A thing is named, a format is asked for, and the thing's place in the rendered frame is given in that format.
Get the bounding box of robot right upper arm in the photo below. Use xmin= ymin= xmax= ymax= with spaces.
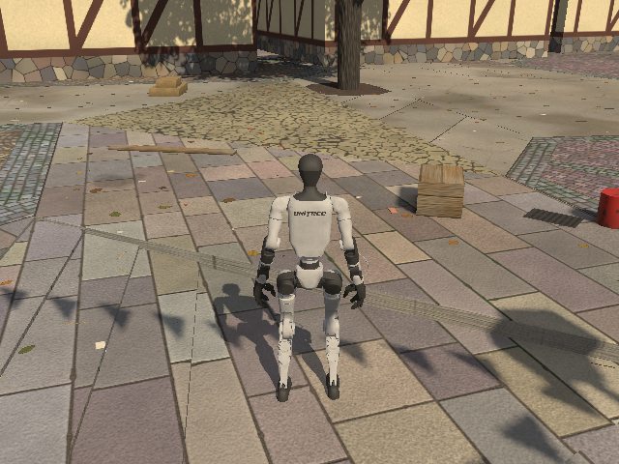
xmin=330 ymin=196 xmax=354 ymax=251

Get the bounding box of robot torso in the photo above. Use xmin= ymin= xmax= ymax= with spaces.
xmin=287 ymin=191 xmax=333 ymax=290

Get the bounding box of robot left upper arm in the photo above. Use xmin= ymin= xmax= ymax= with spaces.
xmin=265 ymin=195 xmax=290 ymax=250

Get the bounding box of robot left hand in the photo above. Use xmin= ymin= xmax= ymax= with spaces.
xmin=253 ymin=281 xmax=276 ymax=308

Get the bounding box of robot right hand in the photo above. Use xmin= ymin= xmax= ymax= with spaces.
xmin=343 ymin=282 xmax=366 ymax=309

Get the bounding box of robot right forearm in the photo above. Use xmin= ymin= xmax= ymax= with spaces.
xmin=344 ymin=236 xmax=364 ymax=285

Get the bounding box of robot left forearm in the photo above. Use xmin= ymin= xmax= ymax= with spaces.
xmin=255 ymin=236 xmax=275 ymax=284

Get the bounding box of right robot foot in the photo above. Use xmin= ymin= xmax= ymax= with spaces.
xmin=326 ymin=373 xmax=339 ymax=399

